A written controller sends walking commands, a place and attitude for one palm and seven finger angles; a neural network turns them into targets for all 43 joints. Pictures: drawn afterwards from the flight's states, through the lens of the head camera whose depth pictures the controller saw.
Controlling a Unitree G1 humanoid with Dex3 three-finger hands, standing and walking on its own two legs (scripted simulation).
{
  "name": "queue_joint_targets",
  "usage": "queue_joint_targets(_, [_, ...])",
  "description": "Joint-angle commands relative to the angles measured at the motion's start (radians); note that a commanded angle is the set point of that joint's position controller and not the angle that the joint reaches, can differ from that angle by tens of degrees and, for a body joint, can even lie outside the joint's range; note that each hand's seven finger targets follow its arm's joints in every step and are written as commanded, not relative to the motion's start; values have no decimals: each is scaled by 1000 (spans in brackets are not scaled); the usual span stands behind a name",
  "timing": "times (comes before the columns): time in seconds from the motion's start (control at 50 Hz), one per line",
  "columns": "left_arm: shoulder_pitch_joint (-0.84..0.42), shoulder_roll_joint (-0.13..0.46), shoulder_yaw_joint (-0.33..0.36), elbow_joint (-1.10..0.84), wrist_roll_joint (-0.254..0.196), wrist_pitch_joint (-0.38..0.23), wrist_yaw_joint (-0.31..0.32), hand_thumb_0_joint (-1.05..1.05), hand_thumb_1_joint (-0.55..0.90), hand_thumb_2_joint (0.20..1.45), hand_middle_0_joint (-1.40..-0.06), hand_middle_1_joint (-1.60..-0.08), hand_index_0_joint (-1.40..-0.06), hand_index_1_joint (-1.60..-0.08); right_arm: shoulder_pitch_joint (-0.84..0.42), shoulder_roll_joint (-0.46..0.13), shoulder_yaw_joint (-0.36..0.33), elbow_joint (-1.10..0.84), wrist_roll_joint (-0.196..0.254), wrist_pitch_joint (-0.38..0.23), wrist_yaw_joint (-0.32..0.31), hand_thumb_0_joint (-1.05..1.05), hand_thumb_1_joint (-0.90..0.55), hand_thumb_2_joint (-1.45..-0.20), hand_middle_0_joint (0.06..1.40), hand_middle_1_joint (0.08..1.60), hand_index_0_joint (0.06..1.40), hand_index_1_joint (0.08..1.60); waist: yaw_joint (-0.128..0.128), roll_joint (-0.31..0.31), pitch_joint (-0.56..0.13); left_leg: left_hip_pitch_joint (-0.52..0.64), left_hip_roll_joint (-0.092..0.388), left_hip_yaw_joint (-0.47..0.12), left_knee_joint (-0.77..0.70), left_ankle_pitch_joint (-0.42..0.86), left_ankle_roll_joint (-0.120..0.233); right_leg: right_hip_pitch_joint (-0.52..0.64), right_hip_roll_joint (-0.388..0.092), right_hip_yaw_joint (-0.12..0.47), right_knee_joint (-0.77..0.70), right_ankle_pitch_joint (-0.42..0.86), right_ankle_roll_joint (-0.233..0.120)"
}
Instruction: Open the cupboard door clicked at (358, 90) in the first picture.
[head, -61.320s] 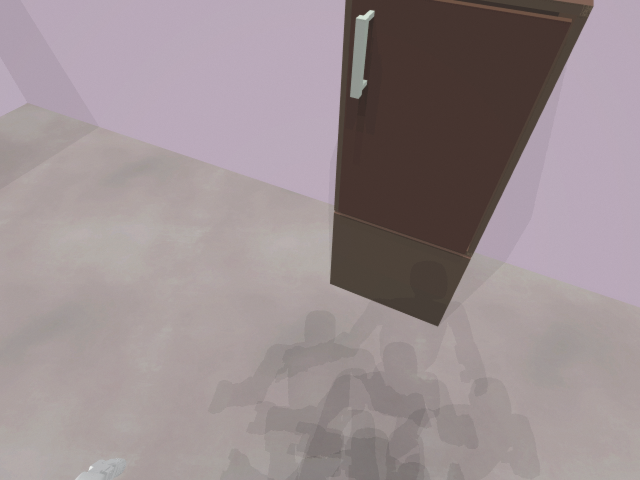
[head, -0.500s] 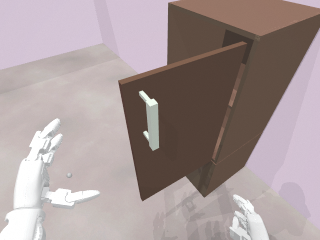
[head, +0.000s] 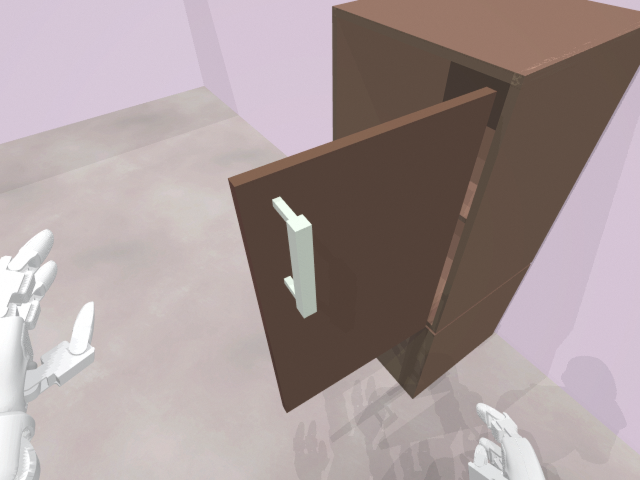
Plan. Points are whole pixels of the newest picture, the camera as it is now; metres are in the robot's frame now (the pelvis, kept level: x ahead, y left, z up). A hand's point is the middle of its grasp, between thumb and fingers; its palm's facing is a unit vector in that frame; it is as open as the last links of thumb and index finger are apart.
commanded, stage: draw the hand back to the body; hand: left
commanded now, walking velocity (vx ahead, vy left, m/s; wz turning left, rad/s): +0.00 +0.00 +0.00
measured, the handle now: (294, 260) +0.33 +0.08 +0.13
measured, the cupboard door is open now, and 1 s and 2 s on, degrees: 86 86 86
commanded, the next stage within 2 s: step back with the hand held close in 0.36 s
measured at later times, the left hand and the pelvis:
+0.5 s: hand (86, 346) +0.19 +0.25 +0.16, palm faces +0.46 -0.80 -0.39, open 7.4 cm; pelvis +0.00 -0.01 +0.00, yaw +0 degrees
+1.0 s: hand (39, 393) +0.14 +0.27 +0.15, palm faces +0.38 -0.77 -0.51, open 7.4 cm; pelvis -0.07 +0.01 -0.01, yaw -1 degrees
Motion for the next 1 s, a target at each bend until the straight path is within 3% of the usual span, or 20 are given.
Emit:
queue_joint_targets(0.0, [-100,163,101,-214,-1,-61,14,0,900,900,-200,-300,-200,-300,-123,-104,-41,-154,-1,-58,-9,0,-900,-900,200,300,200,300,-6,26,-75,-46,54,-49,-62,355,-34,58,-28,43,-40,220,-2])
queue_joint_targets(0.06, [-88,172,103,-214,1,-57,15,0,900,900,-200,-300,-200,-300,-124,-111,-43,-153,-4,-64,-6,0,-900,-900,200,300,200,300,-2,27,-91,-38,54,-48,-57,380,-34,67,-29,43,-39,239,-1])
queue_joint_targets(0.1, [-87,171,104,-216,-1,-57,16,0,900,900,-200,-300,-200,-300,-121,-107,-44,-153,-5,-62,-6,0,-900,-900,200,300,200,300,-4,-16,-95,-39,53,-48,-57,380,-31,70,-28,42,-38,246,1])
queue_joint_targets(0.16, [-86,194,128,-203,-1,-55,18,0,900,900,-200,-300,-200,-300,-127,-106,-43,-152,-4,-58,-8,0,-900,-900,200,300,200,300,1,-4,-79,-50,49,-42,-59,343,-31,69,-28,46,-48,234,-2])
queue_joint_targets(0.22, [-90,181,121,-210,-4,-58,16,0,900,900,-200,-300,-200,-300,-128,-100,-41,-154,-4,-56,-9,0,-900,-900,200,300,200,300,-1,-11,-88,-46,47,-39,-56,343,-27,70,-30,48,-49,241,0])
queue_joint_targets(0.3, [-90,179,117,-217,-3,-60,15,0,900,900,-200,-300,-200,-300,-130,-98,-42,-152,-3,-58,-7,0,-900,-900,200,300,200,300,-3,23,-88,-42,47,-35,-57,331,-28,67,-31,52,-55,232,0])
queue_joint_targets(0.4, [-81,179,117,-208,-4,-63,15,0,900,900,-200,-300,-200,-300,-130,-99,-43,-150,-5,-60,-6,0,-900,-900,200,300,200,300,-3,-16,-89,-44,47,-35,-59,326,-25,71,-30,52,-58,233,2])
queue_joint_targets(0.44, [-86,175,114,-206,-3,-65,14,0,900,900,-200,-300,-200,-300,-133,-98,-44,-150,-3,-61,-5,0,-900,-900,200,300,200,300,-3,-6,-79,-44,46,-30,-60,310,-23,62,-30,55,-64,222,2])
queue_joint_targets(0.46, [-131,222,146,-274,-5,-72,19,0,900,900,-200,-300,-200,-300,-140,-102,-43,-156,0,-66,-6,0,-900,-900,200,300,200,300,2,24,-104,-40,45,-35,-56,306,-25,76,-31,60,-66,218,1])
queue_joint_targets(0.48, [-203,351,287,-310,-7,-112,22,0,900,900,-200,-300,-200,-300,-119,-125,-46,-181,8,-47,-8,0,-900,-900,200,300,200,300,-43,-29,-10,-121,63,-64,-30,202,-3,-33,-87,174,-112,257,-6])
queue_joint_targets(0.5, [-86,255,221,-204,-3,-114,8,0,900,900,-200,-300,-200,-300,-110,-109,-50,-160,4,-32,-9,0,-900,-900,200,300,200,300,-49,-80,-27,-108,59,-67,-2,175,-1,-43,-119,184,-119,251,-12])
queue_joint_targets(0.52, [-25,208,178,-179,2,-111,0,0,900,900,-200,-300,-200,-300,-107,-112,-53,-170,3,-19,-5,0,-900,-900,200,300,200,300,-52,-95,-39,-99,58,-59,10,169,0,-65,-127,186,-124,229,-9])
queue_joint_targets(0.54, [-8,197,163,-183,6,-113,-2,0,900,900,-200,-300,-200,-300,-107,-117,-56,-174,2,-9,-3,0,-900,-900,200,300,200,300,-55,-86,-47,-106,61,-57,17,171,-1,-75,-133,185,-123,218,-8])
queue_joint_targets(0.58, [23,197,159,-192,8,-120,2,0,900,900,-200,-300,-200,-300,-103,-122,-61,-178,3,1,-5,0,-900,-900,200,300,200,300,-56,-40,-84,-116,74,-60,12,201,-3,-65,-137,171,-91,241,-7])
queue_joint_targets(0.72, [71,255,214,-279,12,-121,32,0,900,900,-200,-300,-200,-300,-98,-121,-77,-213,11,32,-22,0,-900,-900,200,300,200,300,-58,-71,-175,-182,103,-84,23,297,-4,-20,-129,154,17,362,4])
queue_joint_targets(0.76, [75,277,232,-318,14,-126,39,0,900,900,-200,-300,-200,-300,-101,-123,-81,-217,11,34,-27,0,-900,-900,200,300,200,300,-58,-31,-191,-210,108,-94,30,297,-2,-8,-136,158,42,380,-1])
queue_joint_targets(0.8, [101,268,232,-327,15,-126,44,0,900,900,-200,-300,-200,-300,-94,-121,-81,-226,12,34,-29,0,-900,-900,200,300,200,300,-59,-31,-193,-235,119,-107,24,284,0,-13,-127,157,72,371,1])
queue_joint_targets(0.9, [111,259,240,-359,27,-135,50,0,900,900,-200,-300,-200,-300,-89,-132,-79,-239,4,23,-30,0,-900,-900,200,300,200,300,-54,52,-157,-415,168,-158,-51,141,28,30,-78,130,177,223,18])
queue_joint_targets(0.98, [79,240,243,-342,40,-145,49,0,900,900,-200,-300,-200,-300,-73,-132,-77,-243,-1,6,-32,0,-900,-900,200,300,200,300,-57,45,-96,-604,210,-193,-110,-101,59,78,-55,122,282,127,31])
